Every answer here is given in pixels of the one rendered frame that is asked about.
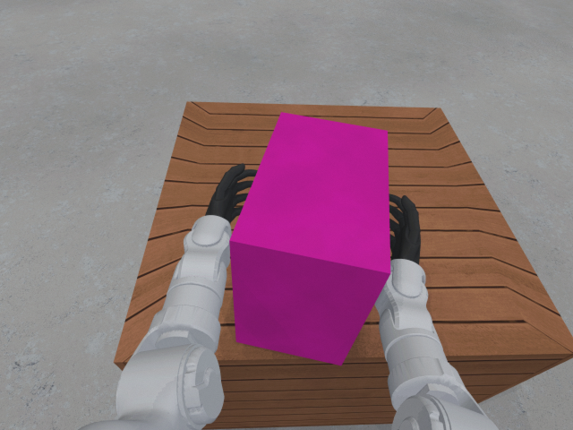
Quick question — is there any carton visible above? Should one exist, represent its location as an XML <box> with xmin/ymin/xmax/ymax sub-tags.
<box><xmin>229</xmin><ymin>112</ymin><xmax>390</xmax><ymax>366</ymax></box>

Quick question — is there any robot left hand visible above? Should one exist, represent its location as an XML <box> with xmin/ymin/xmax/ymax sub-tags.
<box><xmin>205</xmin><ymin>163</ymin><xmax>258</xmax><ymax>223</ymax></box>

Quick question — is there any pedestal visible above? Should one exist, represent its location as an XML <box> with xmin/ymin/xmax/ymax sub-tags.
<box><xmin>114</xmin><ymin>101</ymin><xmax>573</xmax><ymax>430</ymax></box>

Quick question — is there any robot right hand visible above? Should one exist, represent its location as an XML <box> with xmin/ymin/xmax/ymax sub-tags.
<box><xmin>389</xmin><ymin>194</ymin><xmax>421</xmax><ymax>265</ymax></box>

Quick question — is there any robot left upper arm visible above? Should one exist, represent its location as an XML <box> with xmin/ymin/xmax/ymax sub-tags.
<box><xmin>78</xmin><ymin>343</ymin><xmax>225</xmax><ymax>430</ymax></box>

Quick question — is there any robot right upper arm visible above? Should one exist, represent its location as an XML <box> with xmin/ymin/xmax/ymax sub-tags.
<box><xmin>391</xmin><ymin>394</ymin><xmax>499</xmax><ymax>430</ymax></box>

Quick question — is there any right robot forearm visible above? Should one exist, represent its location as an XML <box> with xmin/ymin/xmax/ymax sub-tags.
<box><xmin>375</xmin><ymin>259</ymin><xmax>487</xmax><ymax>417</ymax></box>

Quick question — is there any left robot forearm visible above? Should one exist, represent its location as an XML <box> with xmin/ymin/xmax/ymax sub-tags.
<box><xmin>116</xmin><ymin>215</ymin><xmax>232</xmax><ymax>415</ymax></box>

